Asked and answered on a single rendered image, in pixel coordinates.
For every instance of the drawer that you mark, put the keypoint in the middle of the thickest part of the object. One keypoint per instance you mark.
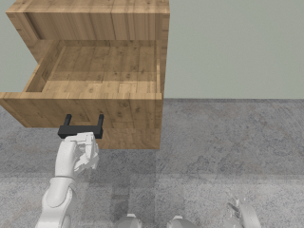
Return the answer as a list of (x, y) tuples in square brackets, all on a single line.
[(85, 78)]

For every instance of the robot thigh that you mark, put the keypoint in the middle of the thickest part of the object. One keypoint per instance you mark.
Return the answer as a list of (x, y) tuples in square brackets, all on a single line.
[(180, 223), (128, 222)]

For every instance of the left robot hand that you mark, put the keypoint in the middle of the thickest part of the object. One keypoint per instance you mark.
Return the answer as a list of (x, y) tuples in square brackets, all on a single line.
[(82, 147)]

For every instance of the right robot thigh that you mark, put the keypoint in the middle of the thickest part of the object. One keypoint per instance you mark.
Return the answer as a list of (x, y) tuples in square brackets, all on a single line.
[(180, 223)]

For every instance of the robot left forearm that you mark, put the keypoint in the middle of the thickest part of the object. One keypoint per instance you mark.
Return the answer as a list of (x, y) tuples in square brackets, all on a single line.
[(58, 203)]

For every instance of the right robot hand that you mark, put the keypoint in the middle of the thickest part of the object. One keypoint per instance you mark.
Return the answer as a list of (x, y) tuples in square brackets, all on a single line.
[(242, 217)]

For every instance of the handle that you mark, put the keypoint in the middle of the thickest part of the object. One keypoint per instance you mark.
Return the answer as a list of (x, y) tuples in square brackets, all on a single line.
[(67, 130)]

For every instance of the cabinet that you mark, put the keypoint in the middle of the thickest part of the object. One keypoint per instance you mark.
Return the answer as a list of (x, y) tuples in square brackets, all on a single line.
[(40, 21)]

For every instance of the left robot thigh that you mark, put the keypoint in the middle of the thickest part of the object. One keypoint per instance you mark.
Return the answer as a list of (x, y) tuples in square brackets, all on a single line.
[(128, 222)]

